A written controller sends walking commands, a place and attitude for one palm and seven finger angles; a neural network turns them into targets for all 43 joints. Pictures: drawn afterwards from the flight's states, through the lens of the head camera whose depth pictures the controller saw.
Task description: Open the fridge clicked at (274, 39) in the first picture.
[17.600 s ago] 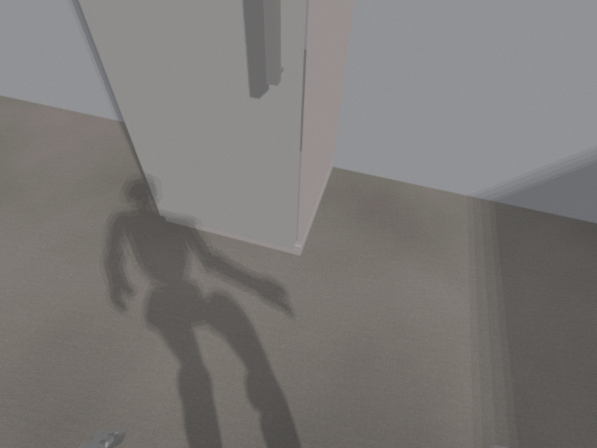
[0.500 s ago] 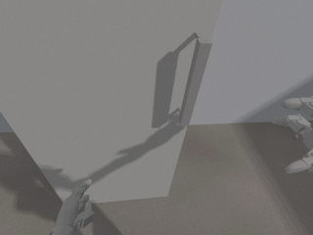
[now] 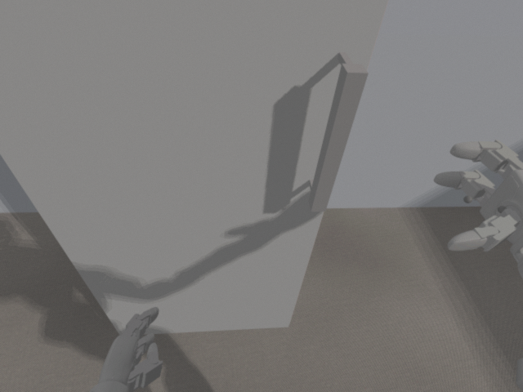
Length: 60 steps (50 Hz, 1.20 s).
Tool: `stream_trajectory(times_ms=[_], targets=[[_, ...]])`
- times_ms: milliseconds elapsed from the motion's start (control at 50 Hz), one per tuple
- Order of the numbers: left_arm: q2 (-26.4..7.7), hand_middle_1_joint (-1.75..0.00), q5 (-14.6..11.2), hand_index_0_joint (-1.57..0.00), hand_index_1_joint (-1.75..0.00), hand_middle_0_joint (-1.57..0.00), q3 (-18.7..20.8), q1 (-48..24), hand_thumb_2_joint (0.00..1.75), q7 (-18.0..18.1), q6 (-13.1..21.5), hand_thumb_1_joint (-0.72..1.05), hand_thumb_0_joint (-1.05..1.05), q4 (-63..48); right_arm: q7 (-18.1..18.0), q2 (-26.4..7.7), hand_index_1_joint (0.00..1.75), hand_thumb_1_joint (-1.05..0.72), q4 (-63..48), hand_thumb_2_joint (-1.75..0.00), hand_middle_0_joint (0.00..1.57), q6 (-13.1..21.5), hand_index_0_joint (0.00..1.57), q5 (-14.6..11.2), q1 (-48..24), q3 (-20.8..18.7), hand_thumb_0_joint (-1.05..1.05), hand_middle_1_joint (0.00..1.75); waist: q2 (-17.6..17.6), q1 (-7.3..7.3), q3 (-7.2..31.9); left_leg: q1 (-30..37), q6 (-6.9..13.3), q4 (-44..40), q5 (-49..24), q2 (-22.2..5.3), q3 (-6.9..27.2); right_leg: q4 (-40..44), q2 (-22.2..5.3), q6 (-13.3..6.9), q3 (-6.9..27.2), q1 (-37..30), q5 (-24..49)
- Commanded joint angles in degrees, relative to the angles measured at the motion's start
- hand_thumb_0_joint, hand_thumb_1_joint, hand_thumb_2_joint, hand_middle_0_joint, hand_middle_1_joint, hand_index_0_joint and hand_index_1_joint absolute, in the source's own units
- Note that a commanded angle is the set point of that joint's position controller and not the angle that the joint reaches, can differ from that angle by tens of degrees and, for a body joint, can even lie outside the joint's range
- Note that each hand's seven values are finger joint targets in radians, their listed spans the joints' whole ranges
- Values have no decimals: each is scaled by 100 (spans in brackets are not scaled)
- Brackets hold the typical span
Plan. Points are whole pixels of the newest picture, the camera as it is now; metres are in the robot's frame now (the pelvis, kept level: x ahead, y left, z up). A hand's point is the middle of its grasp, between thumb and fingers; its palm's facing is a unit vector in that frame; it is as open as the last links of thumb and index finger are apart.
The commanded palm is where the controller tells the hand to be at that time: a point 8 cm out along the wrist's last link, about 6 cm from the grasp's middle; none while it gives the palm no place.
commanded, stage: move the hooked fingers beside the handle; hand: right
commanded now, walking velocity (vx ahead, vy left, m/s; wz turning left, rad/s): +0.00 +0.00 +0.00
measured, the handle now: (328, 140) +0.47 -0.08 +0.18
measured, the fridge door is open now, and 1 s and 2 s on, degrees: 0 0 0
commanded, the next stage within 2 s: none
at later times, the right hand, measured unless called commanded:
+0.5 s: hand (429, 181) +0.36 -0.20 +0.20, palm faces -0.08 +1.00 -0.04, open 14.0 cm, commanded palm +0.34 -0.25 +0.20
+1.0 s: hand (389, 169) +0.39 -0.16 +0.19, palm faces -0.08 +1.00 -0.03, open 14.0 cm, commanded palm +0.38 -0.21 +0.19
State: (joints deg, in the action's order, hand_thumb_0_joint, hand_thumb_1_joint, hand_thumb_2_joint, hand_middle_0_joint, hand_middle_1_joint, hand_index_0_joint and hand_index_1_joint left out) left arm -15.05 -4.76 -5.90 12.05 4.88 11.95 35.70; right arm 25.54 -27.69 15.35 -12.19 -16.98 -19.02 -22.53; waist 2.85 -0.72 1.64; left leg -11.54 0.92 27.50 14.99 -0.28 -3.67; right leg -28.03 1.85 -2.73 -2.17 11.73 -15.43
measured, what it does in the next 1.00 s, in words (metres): stands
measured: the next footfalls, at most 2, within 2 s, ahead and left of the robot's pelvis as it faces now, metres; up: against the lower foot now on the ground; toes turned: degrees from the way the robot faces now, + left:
none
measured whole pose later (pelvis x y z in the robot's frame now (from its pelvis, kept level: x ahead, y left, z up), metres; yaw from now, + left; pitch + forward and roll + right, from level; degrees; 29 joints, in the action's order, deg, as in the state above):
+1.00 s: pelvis +0.00 +0.02 +0.00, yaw +0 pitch +0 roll +0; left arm -16.1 -4.9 -3.8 13.4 5.5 7.1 37.4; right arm 16.2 -20.9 26.1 -10.2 -13.9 -31.3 -13.9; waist 2.8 0.8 1.0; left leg -12.5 2.2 27.9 15.3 0.7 -3.9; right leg -27.7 0.9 -1.6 -1.8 12.3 -15.2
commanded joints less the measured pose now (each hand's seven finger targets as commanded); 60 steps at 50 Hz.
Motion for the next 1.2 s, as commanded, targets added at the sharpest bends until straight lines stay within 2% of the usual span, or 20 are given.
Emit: stream_trajectory(times_ms=[0, 60, 160, 180, 240, 360, 420, 480, 560, 580, 640, 760, 840, 900, 940, 980, 1060, 1080, 1140, 1180], targets=[[-741, -30, -44, -20, -30, -20, 391, -775, 90, -18, 234, 90, 0, -1052, -31, -1549, 120, 50, -1394, -30, 30, 277, 30, -73, -1573, -570, 0, 120, 110, -198, 1337, 233, 108, -250, -1639, -69, 104, 290, -254, 112, 462, -625, 1734], [-678, -30, -20, -20, -30, -20, 397, -745, 90, 23, 281, 90, 0, -1084, -47, -1465, 120, 50, -1947, -30, 30, 528, 30, -156, -1942, -516, 0, 120, 214, -132, 1669, 197, 93, -206, -1702, -35, 92, 218, -265, 122, 498, -975, 1878], [-725, -30, -21, -20, -30, -20, 419, -619, 90, 92, 277, 90, 0, -843, -180, -1228, 120, 50, -1415, -30, 30, 577, 30, -158, -2062, -348, 0, 120, 188, -39, 1234, -42, 76, -276, -1456, -25, 89, 281, -258, 118, 492, -806, 1519], [-764, -30, -29, -20, -30, -20, 436, -578, 90, 91, 233, 90, 0, -770, -224, -1328, 120, 50, -1168, -30, 30, 508, 30, -113, -1998, -391, 0, 120, -92, -45, 1049, -60, 74, -349, -1386, -28, 106, 280, -276, 99, 480, -678, 1421], [-763, -30, -52, -20, -30, -20, 432, -612, 90, 115, 184, 90, 0, -785, -290, -1156, 120, 50, -1053, -30, 30, 355, 30, 0, -2359, -111, 0, 120, 84, 26, 1020, -123, 78, -329, -1319, -62, 111, 307, -243, 94, 491, -664, 1333], [-688, -30, -14, -20, -30, -20, 418, -678, 90, 103, 164, 90, 0, -883, -348, -1174, 120, 50, -1466, -30, 30, 578, 30, -22, -2737, -145, 0, 120, 139, -31, 1749, 271, 101, -200, -1886, -72, 137, 185, -223, 93, 489, -1020, 1919], [-705, -30, -24, -20, -30, -20, 411, -600, 90, 93, 105, 90, 0, -770, -371, -1008, 120, 50, -842, -30, 30, 566, 30, -62, -2624, -63, 0, 120, -342, 17, 1425, 157, 62, -262, -1810, -56, 146, 214, -223, 52, 444, -758, 1642], [-764, -30, -52, -20, -30, -20, 438, -564, 90, 97, 12, 90, 0, -703, -448, -1053, 120, 50, -297, -30, 30, 391, 30, 42, -2615, -31, 0, 120, -361, 14, 1006, -16, 65, -327, -1578, -83, 177, 250, -234, 42, 407, -525, 1392], [-705, -30, -53, -20, -30, -20, 432, -622, 90, 75, -42, 90, 0, -866, -550, -884, 120, 50, -791, -30, 30, 373, 30, 153, -3072, 241, 0, 120, 144, 46, 1442, 116, 92, -238, -1781, -116, 190, 211, -208, 62, 396, -750, 1645], [-702, -30, -39, -20, -30, -20, 441, -605, 90, 60, -45, 90, 0, -874, -580, -896, 120, 50, -964, -30, 30, 449, 30, 149, -3115, 248, 0, 120, -92, 40, 1595, 240, 90, -228, -1928, -105, 186, 174, -234, 47, 402, -806, 1815], [-657, -30, -4, -20, -30, -20, 440, -627, 90, 54, -11, 90, 0, -921, -645, -926, 120, 50, -1444, -30, 30, 690, 30, 79, -3294, 106, 0, 120, 74, 0, 2081, 465, 98, -141, -2252, -95, 195, 143, -217, 59, 411, -1078, 2170], [-759, -30, -49, -20, -30, -20, 474, -458, 90, 88, -131, 90, 0, -652, -792, -786, 120, 50, -120, -30, 30, 456, 30, 138, -3030, 183, 0, 120, -306, 88, 1055, 4, 52, -343, -1596, -93, 204, 292, -231, 30, 341, -486, 1322], [-732, -30, -50, -20, -30, -20, 482, -458, 90, 65, -206, 90, 0, -736, -876, -560, 120, 50, -294, -30, 30, 384, 30, 257, -3551, 544, 0, 120, 21, 136, 1319, 37, 82, -311, -1620, -125, 239, 256, -203, 26, 353, -611, 1395], [-730, -30, -25, -20, -30, -20, 495, -433, 90, 76, -215, 90, 0, -731, -924, -796, 120, 50, -489, -30, 30, 620, 30, 220, -3904, 349, 0, 120, -271, 154, 1690, 262, 73, -304, -1753, -100, 279, 212, -220, -2, 358, -720, 1501], [-702, -30, -22, -20, -30, -20, 480, -399, 90, 101, -195, 90, 0, -679, -949, -653, 120, 50, -444, -30, 30, 791, 30, 168, -4316, 459, 0, 120, -316, 240, 1734, 240, 58, -329, -1653, -84, 283, 226, -212, -11, 349, -765, 1375], [-740, -30, -5, -20, -30, -20, 489, -302, 90, 113, -202, 90, 0, -557, -1014, -766, 120, 50, -36, -30, 30, 863, 30, 193, -4342, 375, 0, 120, -505, 240, 1587, 165, 48, -381, -1503, -74, 301, 239, -239, -31, 348, -656, 1259], [-762, -30, -29, -20, -30, -20, 483, -128, 90, 110, -258, 90, 0, -410, -1126, -615, 120, 50, 1005, -30, 30, 798, 30, 363, -4496, 572, 0, 120, -164, 307, 1053, -201, 72, -430, -1040, -87, 288, 326, -224, 5, 355, -355, 843], [-802, -30, -12, -20, -30, -20, 506, -68, 90, 91, -292, 90, 0, -379, -1150, -681, 120, 50, 1232, -30, 30, 780, 30, 414, -4413, 528, 0, 120, -334, 272, 1073, -179, 63, -439, -1088, -95, 312, 296, -235, -19, 330, -291, 898], [-782, -30, -15, -20, -30, -20, 524, 29, 90, 66, -307, 90, 0, -420, -1165, -536, 120, 50, 1336, -30, 30, 867, 30, 460, -4902, 706, 0, 120, -88, 330, 1397, -103, 83, -352, -1264, -105, 329, 258, -208, -2, 327, -343, 1003], [-828, -30, 35, -20, -30, -20, 574, 124, 90, 36, -300, 90, 0, -480, -1146, -939, 120, 50, 1250, -30, 30, 1063, 30, 430, -4595, 302, 0, 120, -524, 189, 1883, 349, 81, -247, -1704, -96, 328, 213, -246, -26, 332, -386, 1393]])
